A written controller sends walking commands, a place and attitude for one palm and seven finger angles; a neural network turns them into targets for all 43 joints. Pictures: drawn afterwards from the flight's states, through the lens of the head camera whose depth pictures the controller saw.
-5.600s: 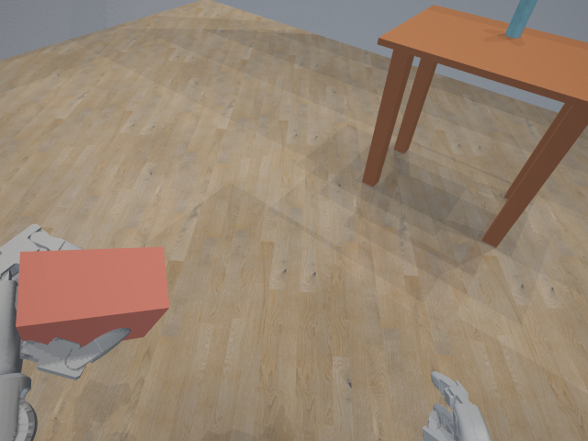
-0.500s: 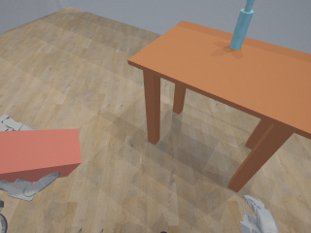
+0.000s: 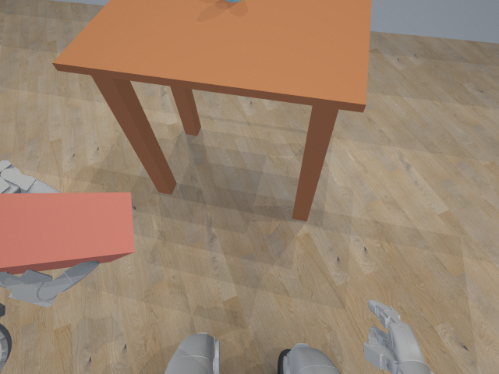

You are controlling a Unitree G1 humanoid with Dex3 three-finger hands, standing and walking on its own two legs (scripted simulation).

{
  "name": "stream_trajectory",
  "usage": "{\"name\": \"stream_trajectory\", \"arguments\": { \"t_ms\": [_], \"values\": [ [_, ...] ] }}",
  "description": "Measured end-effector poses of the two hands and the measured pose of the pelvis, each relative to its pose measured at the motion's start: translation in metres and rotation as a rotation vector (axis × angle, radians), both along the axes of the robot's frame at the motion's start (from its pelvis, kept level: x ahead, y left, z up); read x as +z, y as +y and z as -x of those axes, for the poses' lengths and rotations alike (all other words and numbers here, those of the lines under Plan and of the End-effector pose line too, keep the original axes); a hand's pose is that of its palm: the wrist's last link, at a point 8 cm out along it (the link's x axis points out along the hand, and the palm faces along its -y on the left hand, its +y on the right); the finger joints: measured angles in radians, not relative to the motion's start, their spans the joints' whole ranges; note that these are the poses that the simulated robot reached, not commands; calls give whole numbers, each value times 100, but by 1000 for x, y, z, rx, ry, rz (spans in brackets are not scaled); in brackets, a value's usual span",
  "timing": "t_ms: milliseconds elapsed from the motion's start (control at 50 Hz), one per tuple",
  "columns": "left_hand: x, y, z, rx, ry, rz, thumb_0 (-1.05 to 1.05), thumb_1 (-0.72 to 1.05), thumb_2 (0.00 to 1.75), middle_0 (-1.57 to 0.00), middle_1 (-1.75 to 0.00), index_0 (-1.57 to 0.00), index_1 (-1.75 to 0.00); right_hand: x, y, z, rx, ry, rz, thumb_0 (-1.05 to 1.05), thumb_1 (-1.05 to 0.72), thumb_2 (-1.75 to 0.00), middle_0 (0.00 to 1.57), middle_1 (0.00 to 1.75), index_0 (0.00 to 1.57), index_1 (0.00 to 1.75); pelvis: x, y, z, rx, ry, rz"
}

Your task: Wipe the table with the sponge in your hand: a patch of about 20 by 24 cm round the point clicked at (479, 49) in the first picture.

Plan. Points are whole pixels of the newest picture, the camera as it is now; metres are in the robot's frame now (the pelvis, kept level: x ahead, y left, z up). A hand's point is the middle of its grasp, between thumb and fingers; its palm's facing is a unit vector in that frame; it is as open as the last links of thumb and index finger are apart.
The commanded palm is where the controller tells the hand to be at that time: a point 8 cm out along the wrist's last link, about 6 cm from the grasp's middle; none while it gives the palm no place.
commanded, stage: turn to face it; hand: left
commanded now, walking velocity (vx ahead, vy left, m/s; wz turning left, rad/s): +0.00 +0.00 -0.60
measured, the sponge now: (82, 234) +0.25 +0.20 +0.16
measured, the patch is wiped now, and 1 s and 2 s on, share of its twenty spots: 0.00 0.00 0.00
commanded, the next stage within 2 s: take the last steps up to it in 1.16 s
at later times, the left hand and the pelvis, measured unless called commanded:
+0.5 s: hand (174, 252) +0.23 +0.08 +0.18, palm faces +0.12 -0.89 -0.45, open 10.1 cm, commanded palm +0.18 +0.15 +0.19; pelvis -0.06 -0.06 -0.01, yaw -19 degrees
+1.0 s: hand (261, 310) +0.17 +0.00 +0.19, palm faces -0.07 -0.90 -0.44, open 10.1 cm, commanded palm +0.15 +0.06 +0.19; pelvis -0.13 -0.10 +0.02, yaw -30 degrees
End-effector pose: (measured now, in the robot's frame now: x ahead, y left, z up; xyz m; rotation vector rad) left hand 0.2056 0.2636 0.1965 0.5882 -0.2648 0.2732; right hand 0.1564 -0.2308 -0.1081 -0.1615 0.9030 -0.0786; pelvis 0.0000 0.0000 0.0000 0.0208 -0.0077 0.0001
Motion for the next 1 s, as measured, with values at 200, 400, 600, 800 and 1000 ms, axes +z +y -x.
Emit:
{"name": "stream_trajectory", "arguments": {
  "t_ms": [200, 400, 600, 800, 1000],
  "values": [
    [28, -24, 19, -165, -104, -73, 0, -49, 99, -75, -135, -75, -135, 45, -64, 43, -151, -75, 147, 1, -91, -90, 20, 30, 20, 30, 2, -9, 16, -119, 21, -3],
    [-7, -60, 13, -121, -37, 126, 0, -49, 99, -75, -135, -75, -135, 38, -46, 81, -204, -165, 4, 1, -91, -90, 20, 30, 20, 30, 6, -32, 40, -268, -9, 19],
    [13, -179, 6, -391, -46, -20, 0, -49, 99, -74, -135, -75, -135, 0, -97, 158, -326, -75, -71, 1, -90, -90, 21, 30, 21, 30, -1, -82, 81, -375, 4, -6],
    [19, -203, 21, -426, 47, -80, 0, -49, 99, -74, -135, -75, -135, 23, -168, 242, -529, 4, 54, 1, -91, -90, 20, 30, 20, 30, 17, -103, 101, -473, 24, -38],
    [14, -213, 48, -463, -11, 81, 0, -49, 99, -74, -135, -75, -135, 54, -178, 267, -556, -80, 126, 1, -91, -90, 20, 30, 20, 30, 21, -102, 125, -524, 24, -52]
  ]
}}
